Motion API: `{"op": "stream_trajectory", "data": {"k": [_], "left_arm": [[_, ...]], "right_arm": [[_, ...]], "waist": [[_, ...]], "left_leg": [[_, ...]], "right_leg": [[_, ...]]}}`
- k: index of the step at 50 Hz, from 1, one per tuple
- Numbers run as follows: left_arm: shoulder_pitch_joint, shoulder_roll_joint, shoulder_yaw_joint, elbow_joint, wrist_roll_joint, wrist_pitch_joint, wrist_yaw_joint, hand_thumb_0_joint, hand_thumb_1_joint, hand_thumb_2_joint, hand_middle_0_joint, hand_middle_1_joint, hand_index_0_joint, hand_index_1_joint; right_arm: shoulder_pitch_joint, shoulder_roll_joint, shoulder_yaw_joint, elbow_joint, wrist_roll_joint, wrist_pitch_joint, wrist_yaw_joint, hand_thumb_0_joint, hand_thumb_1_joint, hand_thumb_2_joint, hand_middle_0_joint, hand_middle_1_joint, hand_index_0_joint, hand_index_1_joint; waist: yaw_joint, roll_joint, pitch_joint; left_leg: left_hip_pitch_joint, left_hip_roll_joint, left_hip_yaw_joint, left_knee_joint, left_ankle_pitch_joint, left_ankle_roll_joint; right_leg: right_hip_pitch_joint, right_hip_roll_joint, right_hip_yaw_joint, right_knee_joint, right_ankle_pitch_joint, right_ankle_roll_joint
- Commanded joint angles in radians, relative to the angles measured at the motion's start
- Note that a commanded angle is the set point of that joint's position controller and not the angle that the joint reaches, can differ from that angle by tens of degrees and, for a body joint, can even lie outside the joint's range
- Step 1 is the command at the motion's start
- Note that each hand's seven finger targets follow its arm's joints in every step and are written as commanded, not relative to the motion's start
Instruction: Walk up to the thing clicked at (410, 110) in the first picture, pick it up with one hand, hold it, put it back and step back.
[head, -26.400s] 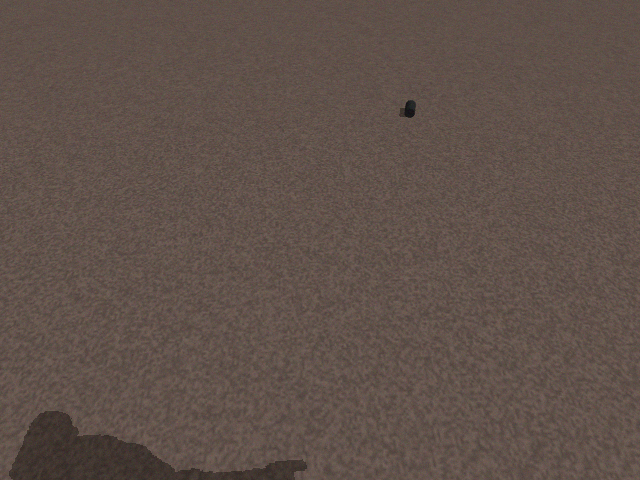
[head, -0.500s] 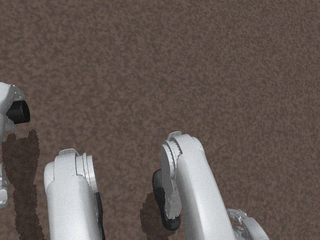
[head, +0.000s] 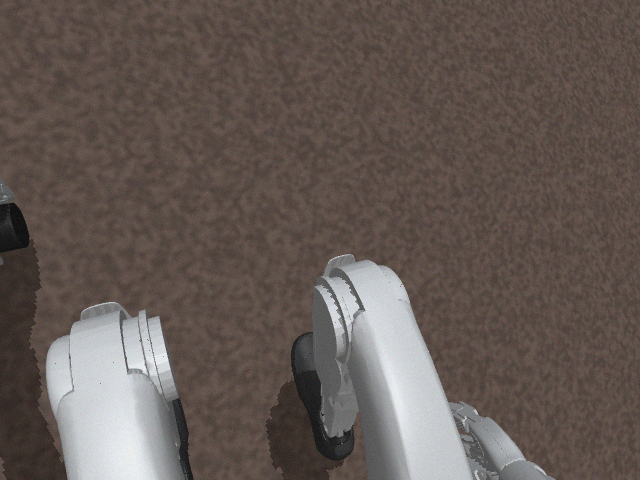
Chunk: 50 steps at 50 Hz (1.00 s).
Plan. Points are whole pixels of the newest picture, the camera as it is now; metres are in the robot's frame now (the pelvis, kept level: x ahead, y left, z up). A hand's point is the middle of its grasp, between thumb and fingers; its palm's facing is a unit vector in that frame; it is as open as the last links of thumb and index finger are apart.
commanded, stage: rest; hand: left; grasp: from above
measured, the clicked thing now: out of the picture +0.42 +0.33 -0.25
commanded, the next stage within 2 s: open in 0.74 s
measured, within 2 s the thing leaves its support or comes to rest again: rests again in 1.30 s
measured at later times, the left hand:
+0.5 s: hand out of the picture +0.42 +0.31 -0.24, palm faces -0.45 -0.13 -0.88, open 8.2 cm
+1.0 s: hand out of the picture +0.42 +0.32 -0.24, palm faces -0.47 -0.13 -0.87, open 8.4 cm
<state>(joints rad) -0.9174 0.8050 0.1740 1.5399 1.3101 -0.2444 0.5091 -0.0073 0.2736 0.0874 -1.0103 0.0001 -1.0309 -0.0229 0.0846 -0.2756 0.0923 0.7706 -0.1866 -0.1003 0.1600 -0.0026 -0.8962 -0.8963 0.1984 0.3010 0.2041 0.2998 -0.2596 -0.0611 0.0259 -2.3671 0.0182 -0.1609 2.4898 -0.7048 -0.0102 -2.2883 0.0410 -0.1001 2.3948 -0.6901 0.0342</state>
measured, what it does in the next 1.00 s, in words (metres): stands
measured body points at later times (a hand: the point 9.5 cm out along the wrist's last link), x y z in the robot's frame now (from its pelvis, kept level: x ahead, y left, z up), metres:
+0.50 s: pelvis +0.00 +0.00 -0.01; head +0.26 +0.11 +0.34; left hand +0.44 +0.32 -0.19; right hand +0.06 -0.27 -0.09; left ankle +0.07 +0.13 -0.27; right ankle +0.10 -0.12 -0.27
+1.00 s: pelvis +0.00 +0.00 -0.01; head +0.25 +0.11 +0.34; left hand +0.44 +0.32 -0.19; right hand +0.05 -0.26 -0.09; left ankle +0.07 +0.13 -0.27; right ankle +0.10 -0.12 -0.27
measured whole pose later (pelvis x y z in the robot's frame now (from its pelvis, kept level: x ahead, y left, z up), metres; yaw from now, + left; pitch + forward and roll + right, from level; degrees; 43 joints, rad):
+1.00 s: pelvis +0.00 +0.00 -0.01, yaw -4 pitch +27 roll -12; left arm -0.97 0.95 0.14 1.74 1.31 -0.29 0.62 -0.01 0.22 0.22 -0.93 -0.19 -0.94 -0.21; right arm 0.08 -0.32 0.24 0.75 -0.26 -0.21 0.23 0.00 -0.89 -0.90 0.20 0.30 0.20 0.30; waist -0.32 -0.12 0.11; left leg -2.35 0.03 -0.23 2.57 -0.72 -0.01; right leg -2.25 0.07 -0.15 2.42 -0.67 0.05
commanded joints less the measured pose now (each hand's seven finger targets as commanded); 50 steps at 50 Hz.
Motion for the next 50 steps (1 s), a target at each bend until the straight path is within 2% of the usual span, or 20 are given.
{"op": "stream_trajectory", "data": {"k": [1, 8, 10, 12, 17, 21, 24, 27, 28, 29, 30, 32, 37, 41, 42, 43, 44, 45, 46, 50], "left_arm": [[-0.299, 0.302, 0.021, -0.114, -0.030, -0.008, 0.042, 0.000, 0.927, 0.438, -1.333, -0.146, -1.306, -0.176], [-0.252, 0.349, 0.057, -0.111, -0.029, -0.039, 0.060, 0.000, 0.931, 0.414, -1.320, -0.155, -1.302, -0.176], [-0.271, 0.384, 0.079, -0.150, -0.014, -0.049, 0.072, 0.000, 0.932, 0.420, -1.319, -0.167, -1.302, -0.186], [-0.274, 0.352, 0.048, -0.113, -0.011, -0.047, 0.080, 0.000, 0.941, 0.438, -1.328, -0.172, -1.309, -0.194], [-0.258, 0.385, 0.079, -0.148, -0.007, -0.042, 0.124, 0.000, 0.943, 0.460, -1.323, -0.192, -1.305, -0.212], [-0.271, 0.365, 0.062, -0.097, -0.004, -0.030, 0.141, 0.000, 0.965, 0.427, -1.307, -0.213, -1.307, -0.215], [-0.316, 0.349, 0.018, -0.029, 0.008, -0.023, 0.142, 0.000, 0.940, 0.445, -1.297, -0.207, -1.289, -0.217], [-0.324, 0.375, 0.028, -0.027, -0.004, -0.019, 0.145, 0.000, 0.958, 0.447, -1.297, -0.231, -1.297, -0.232], [-0.274, 0.357, 0.018, 0.009, -0.003, -0.016, 0.146, 0.000, 0.949, 0.450, -1.295, -0.227, -1.293, -0.231], [-0.314, 0.375, 0.019, -0.018, 0.000, -0.019, 0.145, 0.000, 0.955, 0.457, -1.301, -0.229, -1.297, -0.236], [-0.281, 0.351, 0.001, 0.018, -0.001, -0.017, 0.145, 0.000, 0.939, 0.453, -1.286, -0.236, -1.284, -0.240], [-0.307, 0.379, 0.014, 0.013, -0.009, -0.023, 0.153, 0.000, 0.934, 0.440, -1.270, -0.243, -1.274, -0.241], [-0.315, 0.371, -0.022, 0.063, -0.018, -0.029, 0.146, 0.000, 0.896, 0.444, -1.255, -0.243, -1.252, -0.248], [-0.290, 0.387, -0.016, 0.060, -0.019, -0.038, 0.157, 0.000, 0.867, 0.409, -1.221, -0.247, -1.226, -0.243], [-0.302, 0.388, -0.019, 0.077, -0.017, -0.037, 0.157, 0.000, 0.870, 0.409, -1.227, -0.241, -1.231, -0.239], [-0.318, 0.390, -0.021, 0.074, -0.019, -0.042, 0.158, 0.000, 0.790, 0.483, -1.147, -0.287, -1.151, -0.293], [-0.313, 0.381, -0.029, 0.074, -0.017, -0.042, 0.157, 0.000, 0.710, 0.477, -1.067, -0.311, -1.071, -0.312], [-0.309, 0.400, -0.008, 0.064, -0.026, -0.045, 0.162, 0.000, 0.630, 0.464, -1.005, -0.331, -1.012, -0.325], [-0.314, 0.383, -0.034, 0.090, -0.017, -0.042, 0.160, 0.000, 0.550, 0.475, -0.967, -0.329, -0.966, -0.332], [-0.312, 0.397, -0.024, 0.073, -0.014, -0.044, 0.167, 0.000, 0.369, 0.504, -0.835, -0.388, -0.835, -0.389]], "right_arm": [[0.232, -0.273, -0.060, 0.005, -0.006, -0.015, 0.000, 0.000, -0.889, -0.893, 0.200, 0.300, 0.200, 0.300], [0.208, -0.289, -0.040, -0.008, -0.019, -0.018, 0.008, 0.000, -0.889, -0.894, 0.200, 0.300, 0.200, 0.300], [0.203, -0.295, -0.040, -0.018, -0.025, -0.021, 0.009, 0.000, -0.889, -0.893, 0.200, 0.300, 0.200, 0.300], [0.198, -0.293, -0.031, -0.005, -0.028, -0.023, 0.015, 0.000, -0.890, -0.894, 0.200, 0.300, 0.200, 0.300], [0.194, -0.303, -0.023, -0.004, -0.038, -0.031, 0.024, 0.000, -0.890, -0.894, 0.200, 0.300, 0.200, 0.300], [0.177, -0.313, -0.023, -0.006, -0.038, -0.038, 0.031, 0.000, -0.888, -0.892, 0.200, 0.300, 0.200, 0.300], [0.185, -0.318, -0.008, 0.000, -0.049, -0.054, 0.039, 0.000, -0.888, -0.893, 0.201, 0.300, 0.200, 0.300], [0.184, -0.325, 0.001, -0.006, -0.054, -0.070, 0.045, 0.000, -0.887, -0.893, 0.201, 0.300, 0.200, 0.300], [0.177, -0.325, 0.005, -0.005, -0.052, -0.073, 0.044, 0.000, -0.886, -0.893, 0.201, 0.300, 0.200, 0.300], [0.180, -0.327, 0.007, -0.008, -0.059, -0.076, 0.049, 0.000, -0.887, -0.893, 0.201, 0.300, 0.200, 0.300], [0.181, -0.326, 0.015, -0.009, -0.055, -0.077, 0.048, 0.000, -0.887, -0.894, 0.201, 0.300, 0.200, 0.300], [0.183, -0.332, 0.018, -0.011, -0.053, -0.080, 0.049, 0.000, -0.886, -0.893, 0.201, 0.300, 0.200, 0.300], [0.168, -0.338, 0.035, -0.019, -0.058, -0.099, 0.052, 0.000, -0.889, -0.895, 0.201, 0.300, 0.200, 0.300], [0.170, -0.341, 0.048, -0.022, -0.058, -0.102, 0.052, 0.000, -0.889, -0.895, 0.201, 0.300, 0.200, 0.300], [0.169, -0.342, 0.049, -0.024, -0.062, -0.104, 0.054, 0.000, -0.889, -0.895, 0.201, 0.300, 0.200, 0.300], [0.176, -0.346, 0.050, -0.022, -0.060, -0.108, 0.055, 0.000, -0.883, -0.893, 0.201, 0.300, 0.201, 0.300], [0.174, -0.346, 0.053, -0.023, -0.062, -0.110, 0.058, 0.000, -0.884, -0.893, 0.201, 0.300, 0.201, 0.300], [0.173, -0.348, 0.053, -0.023, -0.065, -0.110, 0.056, 0.000, -0.883, -0.893, 0.201, 0.300, 0.201, 0.300], [0.169, -0.350, 0.055, -0.024, -0.062, -0.114, 0.058, 0.000, -0.885, -0.894, 0.201, 0.300, 0.201, 0.300], [0.169, -0.359, 0.057, -0.027, -0.064, -0.120, 0.063, 0.000, -0.884, -0.893, 0.201, 0.300, 0.201, 0.300]], "waist": [[-0.005, 0.368, -0.695], [0.003, 0.385, -0.702], [0.001, 0.419, -0.721], [-0.017, 0.408, -0.690], [-0.012, 0.458, -0.697], [-0.029, 0.465, -0.652], [-0.069, 0.437, -0.601], [-0.061, 0.432, -0.588], [-0.045, 0.438, -0.586], [-0.068, 0.436, -0.600], [-0.058, 0.421, -0.603], [-0.067, 0.398, -0.609], [-0.080, 0.399, -0.553], [-0.067, 0.386, -0.572], [-0.081, 0.371, -0.572], [-0.086, 0.374, -0.556], [-0.086, 0.387, -0.544], [-0.080, 0.385, -0.562], [-0.091, 0.395, -0.529], [-0.088, 0.402, -0.526]], "left_leg": [[0.515, -0.003, 0.099, -0.218, 0.228, 0.035], [0.507, 0.000, 0.090, -0.203, 0.240, 0.029], [0.543, 0.003, 0.087, -0.201, 0.264, 0.025], [0.530, 0.006, 0.082, -0.185, 0.249, 0.027], [0.554, 0.007, 0.078, -0.198, 0.265, 0.020], [0.549, 0.009, 0.063, -0.212, 0.250, 0.014], [0.514, 0.012, 0.060, -0.183, 0.221, 0.021], [0.509, 0.010, 0.059, -0.191, 0.201, 0.023], [0.511, 0.008, 0.059, -0.201, 0.201, 0.021], [0.517, 0.013, 0.058, -0.186, 0.205, 0.022], [0.503, 0.012, 0.056, -0.187, 0.205, 0.025], [0.480, 0.011, 0.055, -0.178, 0.207, 0.029], [0.468, 0.016, 0.048, -0.175, 0.173, 0.029], [0.468, 0.020, 0.044, -0.174, 0.200, 0.030], [0.467, 0.019, 0.045, -0.162, 0.192, 0.031], [0.460, 0.019, 0.042, -0.171, 0.184, 0.029], [0.463, 0.018, 0.043, -0.171, 0.184, 0.029], [0.471, 0.020, 0.036, -0.181, 0.189, 0.027], [0.472, 0.018, 0.034, -0.181, 0.176, 0.023], [0.479, 0.018, 0.032, -0.192, 0.171, 0.022]], "right_leg": [[0.373, 0.031, -0.081, -0.216, 0.272, -0.057], [0.399, 0.040, -0.097, -0.201, 0.283, -0.060], [0.400, 0.042, -0.104, -0.193, 0.305, -0.060], [0.374, 0.046, -0.107, -0.183, 0.297, -0.061], [0.388, 0.049, -0.114, -0.176, 0.310, -0.062], [0.321, 0.048, -0.137, -0.157, 0.286, -0.066], [0.309, 0.049, -0.139, -0.162, 0.277, -0.060], [0.322, 0.049, -0.139, -0.169, 0.257, -0.058], [0.319, 0.051, -0.141, -0.173, 0.253, -0.061], [0.340, 0.055, -0.138, -0.171, 0.261, -0.059], [0.354, 0.056, -0.135, -0.181, 0.265, -0.058], [0.370, 0.056, -0.138, -0.182, 0.272, -0.054], [0.347, 0.058, -0.142, -0.182, 0.239, -0.056], [0.394, 0.066, -0.136, -0.195, 0.268, -0.052], [0.387, 0.064, -0.137, -0.188, 0.264, -0.051], [0.373, 0.063, -0.146, -0.186, 0.252, -0.053], [0.371, 0.061, -0.147, -0.187, 0.254, -0.052], [0.378, 0.064, -0.154, -0.192, 0.253, -0.052], [0.349, 0.059, -0.158, -0.173, 0.244, -0.056], [0.355, 0.063, -0.162, -0.184, 0.240, -0.054]]}}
